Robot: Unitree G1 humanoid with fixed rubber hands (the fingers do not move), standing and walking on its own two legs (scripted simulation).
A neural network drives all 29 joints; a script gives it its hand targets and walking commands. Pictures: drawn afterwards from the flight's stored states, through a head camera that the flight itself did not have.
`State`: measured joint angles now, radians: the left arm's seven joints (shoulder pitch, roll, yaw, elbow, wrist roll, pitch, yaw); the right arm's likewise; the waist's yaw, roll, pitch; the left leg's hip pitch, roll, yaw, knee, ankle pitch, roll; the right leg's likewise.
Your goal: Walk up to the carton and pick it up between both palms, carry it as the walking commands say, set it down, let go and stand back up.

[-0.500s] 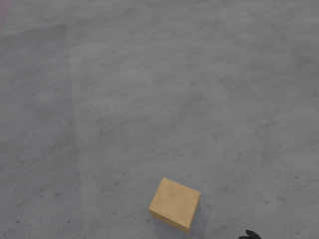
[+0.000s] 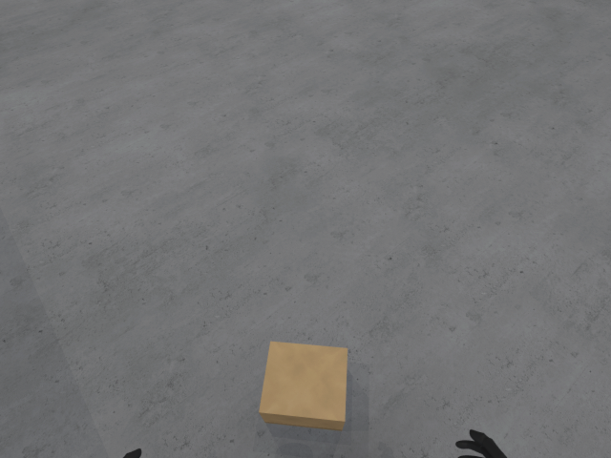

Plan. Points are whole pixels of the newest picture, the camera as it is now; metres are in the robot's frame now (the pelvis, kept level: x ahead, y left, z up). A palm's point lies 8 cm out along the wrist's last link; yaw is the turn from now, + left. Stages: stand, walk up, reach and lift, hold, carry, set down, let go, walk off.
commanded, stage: walk up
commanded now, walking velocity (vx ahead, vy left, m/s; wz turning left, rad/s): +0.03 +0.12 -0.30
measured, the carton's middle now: (305, 385) +0.39 +0.01 -0.68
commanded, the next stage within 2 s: stand in 1.06 s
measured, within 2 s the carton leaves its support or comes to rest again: neither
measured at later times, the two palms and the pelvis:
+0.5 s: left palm out of the picture +0.12 +0.29 -0.12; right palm out of the picture +0.06 -0.21 -0.09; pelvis -0.01 +0.05 +0.01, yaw -6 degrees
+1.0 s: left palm out of the picture +0.10 +0.28 -0.10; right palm out of the picture +0.04 -0.23 -0.10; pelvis -0.04 +0.03 +0.01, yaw -6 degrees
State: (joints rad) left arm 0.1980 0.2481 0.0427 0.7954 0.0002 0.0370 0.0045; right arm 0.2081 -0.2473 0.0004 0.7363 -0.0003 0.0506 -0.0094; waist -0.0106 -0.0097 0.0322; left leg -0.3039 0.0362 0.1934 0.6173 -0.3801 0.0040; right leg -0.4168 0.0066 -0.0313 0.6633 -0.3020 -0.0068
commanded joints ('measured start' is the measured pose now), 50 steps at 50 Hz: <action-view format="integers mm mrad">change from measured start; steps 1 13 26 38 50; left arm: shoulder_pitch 181 -46 -35 -11 14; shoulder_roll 215 162 59 100 81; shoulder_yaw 68 54 35 13 4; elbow -43 -60 -90 -48 -16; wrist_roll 34 16 6 32 20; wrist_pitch -27 11 34 -28 -32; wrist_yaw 8 -1 -30 3 -14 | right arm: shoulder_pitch -5 113 69 78 48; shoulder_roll -81 -73 -186 -70 -86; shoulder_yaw -46 -47 -72 -38 -40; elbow -70 -23 -34 -8 -17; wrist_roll -19 -7 -37 -17 -24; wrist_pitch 6 -25 -44 3 -48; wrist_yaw -7 -14 -27 10 12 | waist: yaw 106 -26 -11 14 19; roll -195 -137 238 -133 78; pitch -108 -130 -103 -95 -100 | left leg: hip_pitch -252 177 139 -24 113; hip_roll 24 -18 286 -20 101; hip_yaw -194 -88 -253 -159 -252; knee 330 -208 -226 77 -278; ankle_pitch -208 174 592 -81 227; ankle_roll -28 -37 139 -10 14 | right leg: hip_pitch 353 162 9 261 205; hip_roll -446 -155 5 -227 -76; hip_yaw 503 206 11 284 101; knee -330 -187 156 -402 -287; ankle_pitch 590 488 -139 344 122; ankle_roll -228 -98 28 -133 -36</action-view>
